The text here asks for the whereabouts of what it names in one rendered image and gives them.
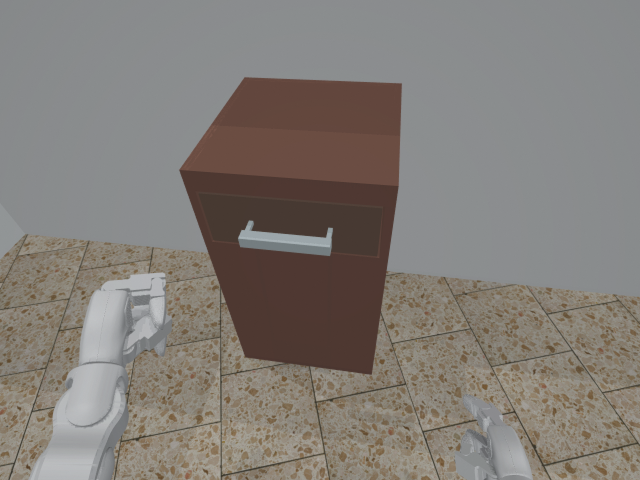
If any handle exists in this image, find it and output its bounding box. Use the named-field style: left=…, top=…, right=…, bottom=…
left=238, top=221, right=333, bottom=256

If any left robot hand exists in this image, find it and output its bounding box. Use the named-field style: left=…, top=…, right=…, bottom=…
left=79, top=272, right=172, bottom=368

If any drawer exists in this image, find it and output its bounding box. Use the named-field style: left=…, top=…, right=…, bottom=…
left=198, top=192, right=383, bottom=256

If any left robot forearm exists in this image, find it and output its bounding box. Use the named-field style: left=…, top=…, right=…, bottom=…
left=28, top=362, right=129, bottom=480

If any right robot hand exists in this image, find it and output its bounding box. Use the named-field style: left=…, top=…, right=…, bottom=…
left=455, top=394, right=533, bottom=480

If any cabinet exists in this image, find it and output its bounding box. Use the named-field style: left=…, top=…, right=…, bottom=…
left=179, top=77, right=402, bottom=375

